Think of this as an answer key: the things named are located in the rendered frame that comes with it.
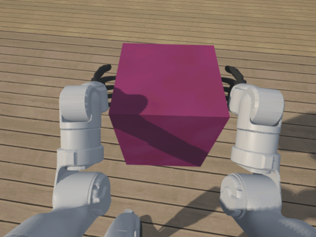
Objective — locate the right robot forearm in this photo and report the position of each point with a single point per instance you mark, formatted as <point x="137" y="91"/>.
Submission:
<point x="259" y="112"/>

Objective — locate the carton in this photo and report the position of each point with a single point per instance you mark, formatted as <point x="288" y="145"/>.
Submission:
<point x="168" y="105"/>

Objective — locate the left robot upper arm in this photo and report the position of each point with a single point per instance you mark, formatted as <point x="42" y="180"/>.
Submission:
<point x="79" y="198"/>

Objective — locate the right robot hand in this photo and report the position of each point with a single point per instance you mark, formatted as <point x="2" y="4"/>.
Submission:
<point x="237" y="75"/>

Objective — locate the left robot hand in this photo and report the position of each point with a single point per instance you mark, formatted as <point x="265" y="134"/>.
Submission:
<point x="99" y="73"/>

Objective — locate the left robot forearm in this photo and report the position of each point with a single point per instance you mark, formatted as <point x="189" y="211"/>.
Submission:
<point x="80" y="109"/>

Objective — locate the left robot thigh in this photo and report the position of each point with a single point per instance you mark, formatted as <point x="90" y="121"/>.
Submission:
<point x="124" y="225"/>

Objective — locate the right robot upper arm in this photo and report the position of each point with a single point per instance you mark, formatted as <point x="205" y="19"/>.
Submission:
<point x="255" y="204"/>

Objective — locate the robot left shin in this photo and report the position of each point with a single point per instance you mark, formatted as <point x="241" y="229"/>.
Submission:
<point x="129" y="211"/>

